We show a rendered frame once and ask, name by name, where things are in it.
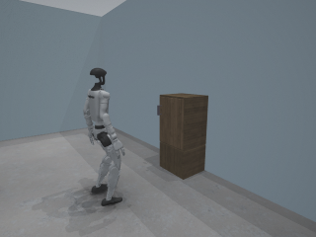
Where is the robot left forearm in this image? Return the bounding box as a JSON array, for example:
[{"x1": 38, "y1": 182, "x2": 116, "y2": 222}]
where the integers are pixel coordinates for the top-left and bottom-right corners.
[{"x1": 83, "y1": 113, "x2": 94, "y2": 131}]

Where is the left robot thigh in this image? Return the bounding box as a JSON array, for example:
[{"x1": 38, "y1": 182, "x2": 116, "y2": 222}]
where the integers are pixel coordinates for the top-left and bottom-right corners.
[{"x1": 92, "y1": 133, "x2": 113, "y2": 164}]

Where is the left robot hand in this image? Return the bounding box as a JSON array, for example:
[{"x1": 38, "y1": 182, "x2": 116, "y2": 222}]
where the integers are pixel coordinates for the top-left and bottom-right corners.
[{"x1": 88, "y1": 130, "x2": 99, "y2": 145}]

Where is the right robot upper arm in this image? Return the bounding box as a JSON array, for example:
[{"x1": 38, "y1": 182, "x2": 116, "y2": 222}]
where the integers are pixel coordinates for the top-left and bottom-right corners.
[{"x1": 99, "y1": 90, "x2": 111, "y2": 120}]

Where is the left robot upper arm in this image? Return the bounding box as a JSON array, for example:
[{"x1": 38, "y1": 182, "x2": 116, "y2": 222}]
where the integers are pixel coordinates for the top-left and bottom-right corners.
[{"x1": 83, "y1": 89, "x2": 91, "y2": 115}]

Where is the left robot foot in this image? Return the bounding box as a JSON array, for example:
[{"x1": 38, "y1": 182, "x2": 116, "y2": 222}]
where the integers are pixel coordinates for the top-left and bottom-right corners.
[{"x1": 91, "y1": 184, "x2": 108, "y2": 193}]

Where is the cupboard door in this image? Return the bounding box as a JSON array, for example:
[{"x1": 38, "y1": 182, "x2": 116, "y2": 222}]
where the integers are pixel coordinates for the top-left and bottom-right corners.
[{"x1": 159, "y1": 97, "x2": 185, "y2": 150}]

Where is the handle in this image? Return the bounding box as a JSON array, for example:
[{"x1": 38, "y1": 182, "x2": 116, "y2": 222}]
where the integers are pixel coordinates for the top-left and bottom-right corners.
[{"x1": 157, "y1": 105, "x2": 162, "y2": 116}]

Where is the robot right forearm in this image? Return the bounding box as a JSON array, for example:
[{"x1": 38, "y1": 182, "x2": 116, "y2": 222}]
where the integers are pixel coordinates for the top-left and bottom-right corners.
[{"x1": 102, "y1": 114, "x2": 118, "y2": 142}]

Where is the right robot hand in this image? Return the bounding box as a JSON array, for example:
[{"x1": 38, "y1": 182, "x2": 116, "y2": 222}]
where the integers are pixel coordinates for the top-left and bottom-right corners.
[{"x1": 113, "y1": 140, "x2": 125, "y2": 159}]

